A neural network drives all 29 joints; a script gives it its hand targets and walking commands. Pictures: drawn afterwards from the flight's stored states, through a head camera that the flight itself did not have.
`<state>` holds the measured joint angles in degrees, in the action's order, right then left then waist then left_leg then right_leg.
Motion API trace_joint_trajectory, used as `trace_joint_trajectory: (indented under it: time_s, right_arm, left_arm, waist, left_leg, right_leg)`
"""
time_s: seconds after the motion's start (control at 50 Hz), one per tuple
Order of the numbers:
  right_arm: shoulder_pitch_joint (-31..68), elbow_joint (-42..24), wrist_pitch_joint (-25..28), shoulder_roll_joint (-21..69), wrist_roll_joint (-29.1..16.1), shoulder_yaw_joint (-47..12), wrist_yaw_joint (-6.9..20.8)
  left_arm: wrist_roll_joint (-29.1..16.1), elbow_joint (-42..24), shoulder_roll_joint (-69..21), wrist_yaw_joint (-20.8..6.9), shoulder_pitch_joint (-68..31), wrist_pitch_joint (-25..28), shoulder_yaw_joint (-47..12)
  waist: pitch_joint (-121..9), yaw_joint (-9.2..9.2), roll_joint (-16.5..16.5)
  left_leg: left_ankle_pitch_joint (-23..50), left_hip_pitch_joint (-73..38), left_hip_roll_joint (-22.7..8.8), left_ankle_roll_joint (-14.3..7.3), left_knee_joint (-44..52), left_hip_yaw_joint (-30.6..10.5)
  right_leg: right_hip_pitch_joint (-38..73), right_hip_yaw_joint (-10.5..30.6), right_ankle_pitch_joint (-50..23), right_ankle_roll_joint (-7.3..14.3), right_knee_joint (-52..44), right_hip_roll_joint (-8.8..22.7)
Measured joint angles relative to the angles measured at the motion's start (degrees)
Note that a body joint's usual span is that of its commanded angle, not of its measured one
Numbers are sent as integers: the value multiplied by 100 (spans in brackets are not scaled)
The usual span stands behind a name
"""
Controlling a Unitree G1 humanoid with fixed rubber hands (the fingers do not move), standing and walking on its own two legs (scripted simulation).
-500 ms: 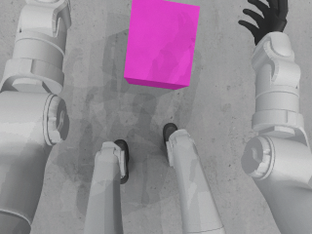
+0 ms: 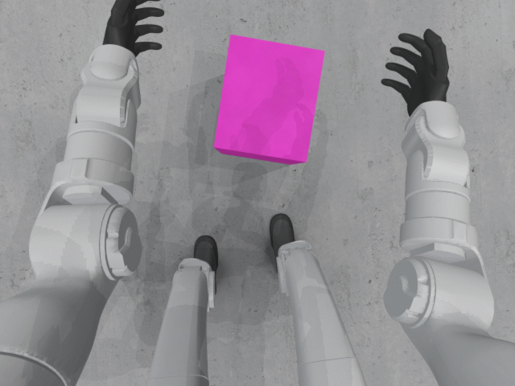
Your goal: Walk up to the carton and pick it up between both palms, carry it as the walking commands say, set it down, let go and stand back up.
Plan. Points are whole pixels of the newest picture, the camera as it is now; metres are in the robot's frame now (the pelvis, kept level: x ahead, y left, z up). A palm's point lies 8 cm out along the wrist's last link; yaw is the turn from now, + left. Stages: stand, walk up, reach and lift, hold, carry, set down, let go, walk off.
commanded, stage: let go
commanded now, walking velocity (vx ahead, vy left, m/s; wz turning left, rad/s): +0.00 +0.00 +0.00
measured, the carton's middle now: (265, 110) +0.53 -0.10 -0.55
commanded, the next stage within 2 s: stand in 1.24 s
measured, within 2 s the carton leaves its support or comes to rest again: neither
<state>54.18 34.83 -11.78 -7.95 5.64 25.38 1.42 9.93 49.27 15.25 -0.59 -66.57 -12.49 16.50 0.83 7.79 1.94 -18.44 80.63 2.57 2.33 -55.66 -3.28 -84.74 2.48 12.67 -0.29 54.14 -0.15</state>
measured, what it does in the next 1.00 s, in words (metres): rises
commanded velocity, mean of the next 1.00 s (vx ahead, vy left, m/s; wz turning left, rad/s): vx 0.00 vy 0.00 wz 0.00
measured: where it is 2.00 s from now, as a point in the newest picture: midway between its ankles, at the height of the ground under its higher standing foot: (243, 268)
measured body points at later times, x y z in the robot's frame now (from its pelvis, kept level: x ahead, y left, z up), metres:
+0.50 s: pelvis +0.04 -0.01 +0.08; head +0.18 -0.02 +0.50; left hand +0.36 +0.17 -0.02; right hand +0.27 -0.26 -0.01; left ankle +0.04 +0.14 -0.64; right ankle +0.08 -0.12 -0.64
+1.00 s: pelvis +0.09 +0.02 +0.10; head +0.11 +0.01 +0.55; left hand +0.27 +0.25 +0.03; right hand +0.25 -0.22 +0.02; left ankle +0.04 +0.14 -0.64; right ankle +0.08 -0.12 -0.64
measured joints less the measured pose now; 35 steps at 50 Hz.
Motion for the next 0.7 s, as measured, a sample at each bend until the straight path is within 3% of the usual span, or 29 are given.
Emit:
trace_joint_trajectory:
  time_s: [0.1,0.2,0.34,0.46,0.7]
  right_arm:
    - [-1059,-340,61,-125,-4,-489,217]
    - [-2175,-503,140,-182,-113,-1007,392]
    - [-3675,-571,459,-359,-256,-1579,487]
    - [-4694,-614,683,-391,-488,-1997,417]
    - [-6353,-1234,833,-462,-736,-2403,263]
  left_arm:
    - [-37,-832,-431,344,1423,37,-127]
    - [-162,-1487,-692,475,2622,136,-305]
    - [-158,-1403,-814,330,3967,512,-455]
    - [-451,-1172,-665,159,4891,833,-662]
    - [-718,-1842,-466,-20,6830,1080,-1160]
  waist:
    - [-15,-102,-50]
    - [-162,-109,-156]
    - [-287,-155,-204]
    - [-64,-292,-246]
    - [494,-473,-298]
  left_leg:
    - [83,-696,-2,25,459,3]
    - [152,-1540,-50,35,909,3]
    - [210,-2916,-123,16,1484,-8]
    - [131,-4083,-220,-33,1757,5]
    - [127,-6253,-258,-142,2572,0]
  right_leg:
    - [631,24,-8,45,-317,7]
    - [1432,31,-42,84,-682,-25]
    - [2800,23,-88,96,-1237,-71]
    - [3997,22,-75,99,-1604,-149]
    - [6256,17,-114,1,-2569,-135]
